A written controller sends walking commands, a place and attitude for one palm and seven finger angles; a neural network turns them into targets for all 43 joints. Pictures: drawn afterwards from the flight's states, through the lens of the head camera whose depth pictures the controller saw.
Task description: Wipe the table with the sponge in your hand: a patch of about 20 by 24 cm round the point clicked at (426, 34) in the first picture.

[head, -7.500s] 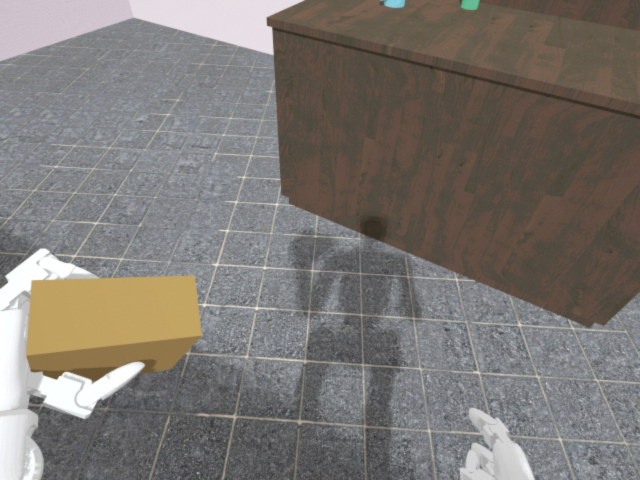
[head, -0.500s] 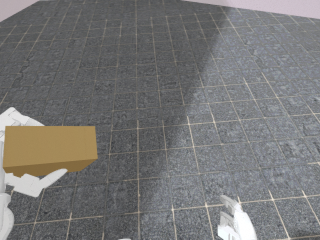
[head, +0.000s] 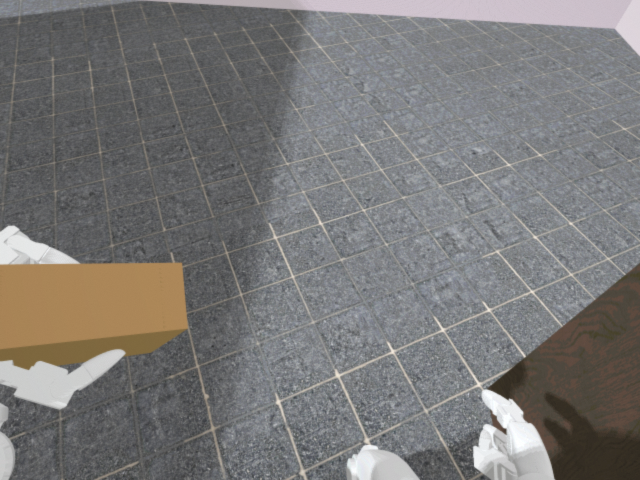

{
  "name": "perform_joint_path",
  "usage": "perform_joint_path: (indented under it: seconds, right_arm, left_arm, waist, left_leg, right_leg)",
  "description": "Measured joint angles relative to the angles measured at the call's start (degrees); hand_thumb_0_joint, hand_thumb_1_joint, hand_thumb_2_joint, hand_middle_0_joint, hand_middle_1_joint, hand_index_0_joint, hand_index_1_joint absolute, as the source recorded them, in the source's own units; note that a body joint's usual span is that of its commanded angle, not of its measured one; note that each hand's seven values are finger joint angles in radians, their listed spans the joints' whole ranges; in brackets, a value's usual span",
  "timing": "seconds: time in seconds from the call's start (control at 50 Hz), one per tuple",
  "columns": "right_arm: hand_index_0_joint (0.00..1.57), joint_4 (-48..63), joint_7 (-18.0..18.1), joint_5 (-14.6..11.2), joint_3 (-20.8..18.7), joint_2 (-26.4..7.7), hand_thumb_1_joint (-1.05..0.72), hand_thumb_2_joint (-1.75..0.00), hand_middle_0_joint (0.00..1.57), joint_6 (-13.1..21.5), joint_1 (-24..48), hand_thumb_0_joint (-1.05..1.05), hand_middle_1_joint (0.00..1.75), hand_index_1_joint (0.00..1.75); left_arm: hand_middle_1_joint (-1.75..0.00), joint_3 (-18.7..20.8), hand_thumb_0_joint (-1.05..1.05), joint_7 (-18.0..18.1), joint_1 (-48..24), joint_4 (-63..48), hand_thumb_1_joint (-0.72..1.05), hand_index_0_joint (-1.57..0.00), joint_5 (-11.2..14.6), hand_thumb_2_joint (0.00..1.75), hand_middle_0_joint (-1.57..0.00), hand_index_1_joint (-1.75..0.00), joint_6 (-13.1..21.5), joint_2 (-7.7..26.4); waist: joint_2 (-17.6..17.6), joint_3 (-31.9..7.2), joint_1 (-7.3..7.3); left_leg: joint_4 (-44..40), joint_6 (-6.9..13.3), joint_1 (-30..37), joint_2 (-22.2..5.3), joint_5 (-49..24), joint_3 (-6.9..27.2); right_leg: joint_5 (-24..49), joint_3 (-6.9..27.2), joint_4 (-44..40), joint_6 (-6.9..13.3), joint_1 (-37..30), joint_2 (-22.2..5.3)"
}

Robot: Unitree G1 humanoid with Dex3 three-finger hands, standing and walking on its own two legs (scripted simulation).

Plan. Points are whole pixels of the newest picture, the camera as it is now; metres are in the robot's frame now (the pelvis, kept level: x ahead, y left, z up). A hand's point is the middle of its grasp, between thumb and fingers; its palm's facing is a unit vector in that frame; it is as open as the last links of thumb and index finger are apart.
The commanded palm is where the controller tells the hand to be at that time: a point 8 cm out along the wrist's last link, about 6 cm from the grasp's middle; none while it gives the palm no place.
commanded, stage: turn to face it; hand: left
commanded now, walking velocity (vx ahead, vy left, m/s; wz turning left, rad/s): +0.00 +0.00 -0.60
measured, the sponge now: (118, 316) +0.23 +0.22 +0.14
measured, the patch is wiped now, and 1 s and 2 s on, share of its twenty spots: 0.00 0.00 0.00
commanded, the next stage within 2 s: none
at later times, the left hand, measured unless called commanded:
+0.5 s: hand (245, 316) +0.22 +0.09 +0.17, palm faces +0.06 -0.84 -0.53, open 10.3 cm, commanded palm +0.18 +0.15 +0.19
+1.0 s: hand (427, 379) +0.19 -0.06 +0.17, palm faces -0.25 -0.80 -0.55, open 10.3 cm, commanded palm +0.16 +0.03 +0.19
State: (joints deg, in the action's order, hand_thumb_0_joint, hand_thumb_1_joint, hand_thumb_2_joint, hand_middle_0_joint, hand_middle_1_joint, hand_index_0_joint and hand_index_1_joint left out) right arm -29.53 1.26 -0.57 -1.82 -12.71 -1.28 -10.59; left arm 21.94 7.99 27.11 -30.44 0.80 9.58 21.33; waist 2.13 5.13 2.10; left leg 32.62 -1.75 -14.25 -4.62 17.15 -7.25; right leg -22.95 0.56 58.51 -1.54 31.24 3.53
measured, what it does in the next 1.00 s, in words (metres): walks backwards, turning right: right foot, then left foot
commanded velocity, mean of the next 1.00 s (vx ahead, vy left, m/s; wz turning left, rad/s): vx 0.00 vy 0.00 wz -0.60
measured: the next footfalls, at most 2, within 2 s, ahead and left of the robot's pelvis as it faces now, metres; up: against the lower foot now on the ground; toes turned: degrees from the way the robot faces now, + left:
right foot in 0.18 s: +0.02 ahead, -0.16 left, +0.00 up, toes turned -13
left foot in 0.56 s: +0.01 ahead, +0.06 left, +0.00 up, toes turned -15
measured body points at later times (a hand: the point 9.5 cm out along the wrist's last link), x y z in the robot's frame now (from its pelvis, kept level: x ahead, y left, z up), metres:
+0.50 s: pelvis -0.06 -0.06 +0.00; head +0.00 -0.08 +0.45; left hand +0.21 +0.14 +0.20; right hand +0.02 -0.37 -0.09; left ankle -0.02 +0.07 -0.71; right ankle -0.02 -0.15 -0.73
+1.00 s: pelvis -0.13 -0.10 +0.00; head -0.08 -0.16 +0.44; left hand +0.20 -0.01 +0.20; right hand -0.12 -0.38 -0.12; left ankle -0.07 +0.04 -0.66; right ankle -0.15 -0.19 -0.73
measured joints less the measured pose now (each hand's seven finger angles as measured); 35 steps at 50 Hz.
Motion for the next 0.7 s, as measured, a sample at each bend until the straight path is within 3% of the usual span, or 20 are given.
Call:
perform_joint_path:
  seconds: [0.06, 0.14, 0.16, 0.2, 0.26, 0.32, 0.4, 0.5, 0.56, 0.6, 0.66, 0.7]
  right_arm:
    - [0.19, -0.1, -0.8, -0.3, 1.4, 1.9, -0.90, -0.90, 0.20, 1.7, -0.5, 0.01, 0.30, 0.30]
    - [0.20, 0.6, -2.0, -0.2, 3.6, 4.4, -0.90, -0.90, 0.21, 3.8, -0.8, 0.01, 0.30, 0.30]
    - [0.20, 0.9, -2.2, -0.2, 4.0, 4.8, -0.90, -0.90, 0.21, 4.1, -1.0, 0.01, 0.30, 0.30]
    - [0.20, 0.7, -2.6, -0.3, 4.2, 4.4, -0.90, -0.90, 0.21, 4.3, -0.1, 0.01, 0.30, 0.30]
    - [0.20, -1.4, -2.3, -0.4, 3.8, 2.9, -0.90, -0.90, 0.21, 2.0, 2.6, 0.01, 0.30, 0.31]
    - [0.20, -2.1, -1.8, -0.1, 2.6, 1.4, -0.90, -0.90, 0.21, -0.4, 4.1, 0.01, 0.30, 0.30]
    - [0.20, -2.1, -0.9, 0.2, 0.7, -0.6, -0.90, -0.90, 0.21, -2.2, 3.6, 0.01, 0.30, 0.30]
    - [0.19, -1.4, -0.5, 0.0, -0.5, -2.8, -0.90, -0.90, 0.20, -2.7, 1.9, 0.01, 0.30, 0.30]
    - [0.19, -0.6, -0.2, 0.0, -0.6, -3.5, -0.90, -0.90, 0.20, -2.4, 1.1, 0.01, 0.30, 0.30]
    - [0.19, -0.2, 0.2, 0.1, -0.6, -2.4, -0.91, -0.90, 0.20, -1.9, 1.2, 0.01, 0.30, 0.30]
    - [0.19, 0.5, 0.3, 0.2, -0.1, -0.3, -0.90, -0.90, 0.20, -0.6, 0.7, 0.01, 0.30, 0.30]
    - [0.19, 0.6, -0.4, -0.2, 0.6, 0.9, -0.90, -0.90, 0.20, 0.5, 0.3, 0.01, 0.30, 0.30]
  left_arm:
    - [-1.37, -1.9, -0.01, 0.2, -0.7, 0.3, -0.51, -0.72, -0.1, 1.01, -0.71, -1.36, -0.5, -1.7]
    - [-1.37, -2.3, -0.01, 0.2, -1.9, -0.1, -0.51, -0.72, 0.1, 1.01, -0.71, -1.36, -0.3, -0.3]
    - [-1.37, -2.0, -0.01, 0.1, -2.4, -0.2, -0.51, -0.72, 0.1, 1.01, -0.71, -1.36, -0.2, 0.6]
    - [-1.37, -1.7, -0.01, -0.2, -4.1, 0.1, -0.51, -0.72, -0.1, 1.01, -0.71, -1.36, 0.4, 1.3]
    - [-1.37, -1.1, -0.01, -0.4, -3.2, -0.7, -0.50, -0.72, 1.1, 1.01, -0.71, -1.36, 0.5, 1.5]
    - [-1.37, 0.3, -0.01, -0.5, 1.5, -3.0, -0.50, -0.72, 2.0, 1.01, -0.71, -1.36, 0.8, 2.1]
    - [-1.37, 1.8, -0.01, -0.4, 5.8, -4.7, -0.50, -0.72, 2.2, 1.01, -0.71, -1.36, 1.2, 3.7]
    - [-1.37, 2.0, -0.01, 0.4, 5.5, -5.2, -0.50, -0.72, 1.9, 1.01, -0.71, -1.36, 0.8, 3.9]
    - [-1.37, 1.3, -0.01, 0.6, 3.9, -5.2, -0.50, -0.72, 1.7, 1.01, -0.71, -1.36, 0.4, 3.0]
    - [-1.37, 1.0, -0.01, 0.3, 2.0, -4.0, -0.50, -0.72, 1.1, 1.01, -0.71, -1.36, 0.6, 2.7]
    - [-1.37, 0.6, -0.01, -0.1, 0.4, -1.4, -0.50, -0.72, 0.2, 1.01, -0.71, -1.36, 0.5, 1.8]
    - [-1.37, -0.3, -0.01, -0.1, -0.2, -0.3, -0.50, -0.72, 0.1, 1.01, -0.71, -1.36, 0.2, 0.5]
  waist:
    - [-2.5, 0.1, 1.24]
    - [-4.7, 1.3, 1.43]
    - [-4.8, 1.6, 1.19]
    - [-6.7, 3.5, 0.04]
    - [-5.9, 5.0, -1.77]
    - [-4.5, 5.4, -3.32]
    - [-2.4, 4.1, -3.71]
    - [-0.4, 1.4, -2.61]
    - [0.1, -0.4, -2.20]
    - [1.7, -0.1, -1.10]
    - [0.6, -0.1, -0.25]
    - [-1.2, -0.2, 0.45]
  left_leg:
    - [-0.1, -1.3, 0.7, -3.5, 0.1, -1.4]
    - [2.2, -3.6, -0.3, -8.0, 0.5, -3.1]
    - [3.9, -4.3, -1.2, -8.9, 1.1, -3.2]
    - [9.8, -4.4, -4.0, -10.7, 4.1, -1.2]
    - [26.1, -3.9, -10.4, -5.2, 11.9, 4.2]
    - [32.9, -4.1, -13.5, -1.2, 11.1, 4.8]
    - [24.5, -3.9, -12.2, 1.0, 9.2, 3.6]
    - [10.0, -2.6, -6.6, 2.4, 8.0, 3.8]
    - [-1.0, -0.9, -1.5, 2.1, 3.2, 3.6]
    - [-1.0, 0.1, -1.1, 2.2, -0.4, 1.9]
    - [0.1, -0.2, -0.5, 0.0, 0.4, 0.4]
    - [0.1, -0.9, 0.0, -2.1, 0.6, -0.4]
  right_leg:
    - [-2.0, -3.4, -1.0, -1.5, -2.9, -3.2]
    - [-0.2, -5.6, -15.6, -2.0, -10.9, -5.0]
    - [2.3, -6.0, -20.0, -1.8, -13.2, -5.2]
    - [5.5, -6.9, -21.5, 1.6, -13.8, -3.4]
    - [5.0, -5.2, -20.0, 4.4, -11.3, -2.8]
    - [7.5, -2.7, -22.7, 4.9, -10.8, -2.0]
    - [10.7, 0.1, -26.4, 5.5, -10.6, -0.7]
    - [12.8, 2.6, -27.7, 5.6, -9.3, 0.8]
    - [12.9, 3.5, -26.0, 5.2, -7.4, 2.1]
    - [6.6, 4.2, -19.9, 3.4, -5.2, 1.9]
    - [-1.2, 0.4, -2.5, 0.4, -1.2, 0.4]
    - [-2.4, -2.1, 0.0, -0.8, -1.7, -1.6]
